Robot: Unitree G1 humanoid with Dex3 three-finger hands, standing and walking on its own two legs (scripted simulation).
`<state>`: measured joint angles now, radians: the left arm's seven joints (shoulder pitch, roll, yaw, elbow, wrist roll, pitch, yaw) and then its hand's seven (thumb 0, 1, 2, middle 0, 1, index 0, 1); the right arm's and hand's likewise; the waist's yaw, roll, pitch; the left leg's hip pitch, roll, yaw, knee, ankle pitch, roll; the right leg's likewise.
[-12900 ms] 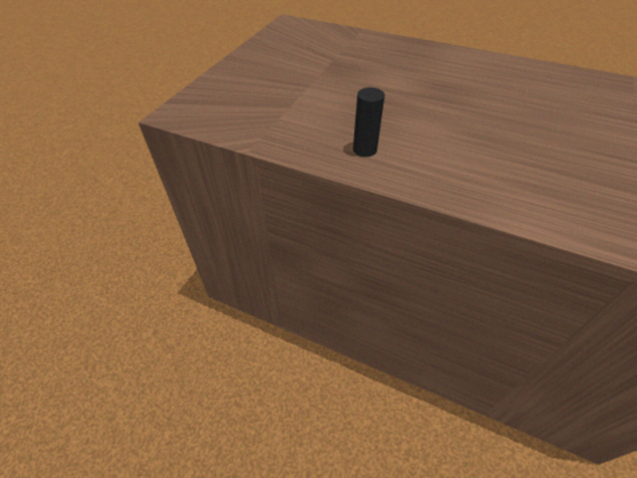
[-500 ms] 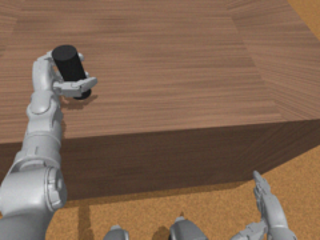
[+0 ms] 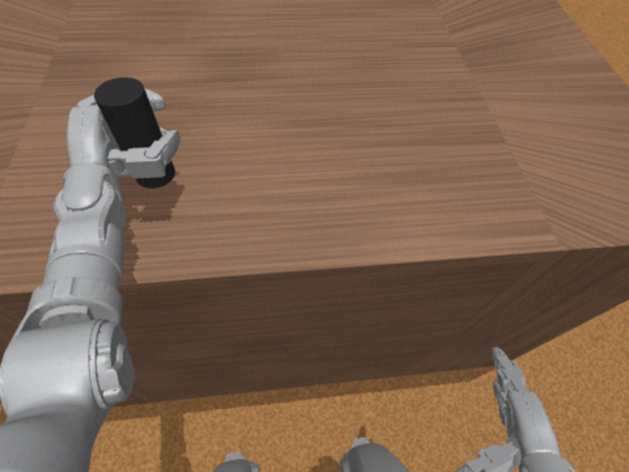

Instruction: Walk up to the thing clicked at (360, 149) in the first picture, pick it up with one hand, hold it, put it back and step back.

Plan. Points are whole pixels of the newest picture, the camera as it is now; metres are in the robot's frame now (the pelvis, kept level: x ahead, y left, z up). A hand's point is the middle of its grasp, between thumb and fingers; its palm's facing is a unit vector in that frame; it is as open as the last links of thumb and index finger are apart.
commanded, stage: settle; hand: left
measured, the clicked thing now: (139, 137) +0.51 +0.16 +0.12
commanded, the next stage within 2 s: lift in 0.62 s
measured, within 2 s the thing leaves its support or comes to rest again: neither
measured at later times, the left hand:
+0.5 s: hand (145, 117) +0.51 +0.15 +0.15, palm faces +0.05 -1.00 -0.01, open 7.0 cm
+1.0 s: hand (135, 103) +0.49 +0.15 +0.18, palm faces +0.03 -1.00 -0.01, open 7.0 cm
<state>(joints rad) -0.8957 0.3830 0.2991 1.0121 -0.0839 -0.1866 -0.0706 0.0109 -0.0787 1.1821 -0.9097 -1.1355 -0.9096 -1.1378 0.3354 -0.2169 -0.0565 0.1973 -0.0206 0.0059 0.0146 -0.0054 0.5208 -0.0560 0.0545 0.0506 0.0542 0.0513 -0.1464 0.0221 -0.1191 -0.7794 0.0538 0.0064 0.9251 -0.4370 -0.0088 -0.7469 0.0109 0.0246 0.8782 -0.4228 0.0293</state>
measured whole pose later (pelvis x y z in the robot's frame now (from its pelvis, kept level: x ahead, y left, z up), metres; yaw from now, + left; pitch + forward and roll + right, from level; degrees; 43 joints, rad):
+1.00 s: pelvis +0.00 +0.00 +0.02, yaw +0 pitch +13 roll -1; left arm -0.90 0.37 0.27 0.95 -0.11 -0.07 -0.08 0.01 -0.08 1.19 -0.92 -1.13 -0.92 -1.13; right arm 0.29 -0.24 -0.10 0.37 0.02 -0.04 -0.02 -0.01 0.52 -0.06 0.05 0.05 0.05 0.05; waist -0.12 0.03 -0.12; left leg -0.63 0.05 0.02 0.80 -0.39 -0.01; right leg -0.61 0.01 0.03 0.76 -0.37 0.03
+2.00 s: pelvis -0.01 -0.01 +0.04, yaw +2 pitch +0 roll +0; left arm -0.56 0.30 0.25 0.07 -0.22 0.59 -0.12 0.01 -0.08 1.18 -0.92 -1.13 -0.92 -1.13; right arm 0.30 -0.24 -0.10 0.55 0.05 -0.16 -0.03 -0.01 0.54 -0.05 0.05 0.05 0.05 0.05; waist 0.01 0.06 -0.10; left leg -0.33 0.02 0.00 0.62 -0.29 -0.02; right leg -0.31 -0.03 0.01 0.63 -0.32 0.02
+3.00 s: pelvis -0.01 -0.01 +0.04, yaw +3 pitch -1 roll +0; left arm -0.48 0.31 0.29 -0.16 -0.27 0.79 -0.13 0.01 -0.08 1.19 -0.92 -1.13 -0.92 -1.12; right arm 0.28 -0.25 -0.11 0.60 0.07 -0.21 -0.01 -0.01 0.53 -0.05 0.05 0.05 0.05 0.05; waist 0.03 0.08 -0.12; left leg -0.30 0.01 -0.01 0.62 -0.31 -0.01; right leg -0.28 -0.03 0.00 0.63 -0.34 0.02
